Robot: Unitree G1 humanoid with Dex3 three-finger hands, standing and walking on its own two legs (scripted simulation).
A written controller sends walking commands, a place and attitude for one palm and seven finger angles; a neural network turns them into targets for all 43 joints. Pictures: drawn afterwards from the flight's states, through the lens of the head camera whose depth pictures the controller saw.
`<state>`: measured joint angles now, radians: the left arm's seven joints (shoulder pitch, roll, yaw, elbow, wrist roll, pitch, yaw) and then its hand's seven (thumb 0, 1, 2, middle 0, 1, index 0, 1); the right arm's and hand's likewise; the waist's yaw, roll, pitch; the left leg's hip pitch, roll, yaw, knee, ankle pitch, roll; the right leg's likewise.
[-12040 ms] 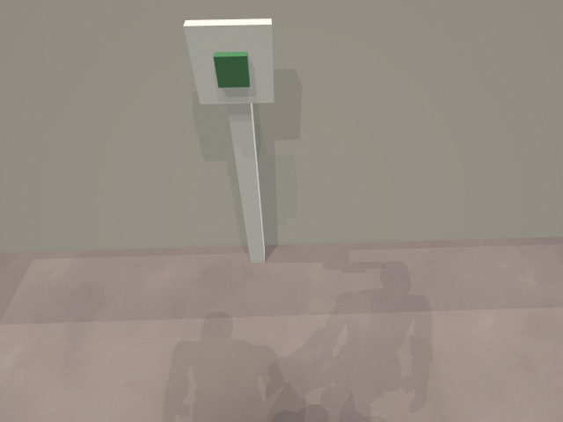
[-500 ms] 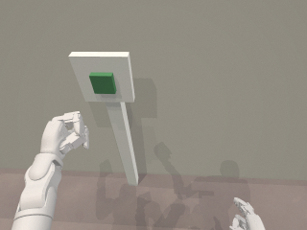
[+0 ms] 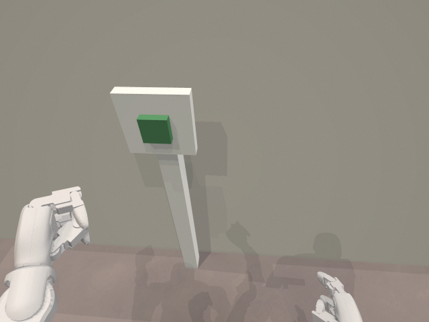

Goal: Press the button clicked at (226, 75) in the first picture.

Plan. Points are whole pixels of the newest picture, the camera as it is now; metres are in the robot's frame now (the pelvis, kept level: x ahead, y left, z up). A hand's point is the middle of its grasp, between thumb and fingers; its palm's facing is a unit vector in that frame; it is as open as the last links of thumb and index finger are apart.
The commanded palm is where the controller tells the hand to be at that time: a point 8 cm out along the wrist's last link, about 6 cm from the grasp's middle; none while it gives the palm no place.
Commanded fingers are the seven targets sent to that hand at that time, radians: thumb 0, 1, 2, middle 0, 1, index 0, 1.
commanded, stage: draw the hand back to the body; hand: left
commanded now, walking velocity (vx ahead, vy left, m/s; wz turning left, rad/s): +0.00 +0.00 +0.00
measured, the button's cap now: (156, 128) +0.51 +0.21 +0.10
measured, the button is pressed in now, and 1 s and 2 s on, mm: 0 0 0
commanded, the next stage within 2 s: step back with the hand held close in 0.48 s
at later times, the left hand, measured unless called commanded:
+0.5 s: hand (66, 238) +0.18 +0.23 +0.16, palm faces +0.41 -0.83 -0.37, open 3.1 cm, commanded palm +0.13 +0.27 +0.17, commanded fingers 0.00 0.90 0.90 -1.30 -1.50 -1.30 -1.50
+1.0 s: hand (56, 245) +0.17 +0.25 +0.15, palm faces +0.27 -0.83 -0.49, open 3.1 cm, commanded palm +0.11 +0.29 +0.17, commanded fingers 0.00 0.90 0.90 -1.30 -1.50 -1.30 -1.50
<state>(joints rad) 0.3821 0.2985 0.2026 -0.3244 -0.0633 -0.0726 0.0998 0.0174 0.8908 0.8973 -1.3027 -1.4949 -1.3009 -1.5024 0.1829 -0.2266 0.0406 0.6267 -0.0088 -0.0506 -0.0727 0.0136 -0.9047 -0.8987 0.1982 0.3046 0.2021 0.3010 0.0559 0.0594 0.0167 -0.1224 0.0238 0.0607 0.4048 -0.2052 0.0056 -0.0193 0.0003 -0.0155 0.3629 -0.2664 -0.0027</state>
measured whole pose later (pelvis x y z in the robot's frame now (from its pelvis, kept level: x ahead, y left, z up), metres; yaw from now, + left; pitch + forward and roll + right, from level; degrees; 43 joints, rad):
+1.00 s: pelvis -0.03 +0.02 +0.00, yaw -2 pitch +0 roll -1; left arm 0.62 0.42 0.34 -0.55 -0.05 -0.15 0.11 0.02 0.89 0.90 -1.30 -1.49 -1.30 -1.50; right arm 0.18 -0.24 -0.02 0.52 0.01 0.04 -0.07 0.01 -0.91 -0.90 0.20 0.30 0.20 0.30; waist 0.00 0.03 0.02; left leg -0.30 0.03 0.10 0.47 -0.19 0.03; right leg -0.21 0.00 0.02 0.44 -0.24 0.02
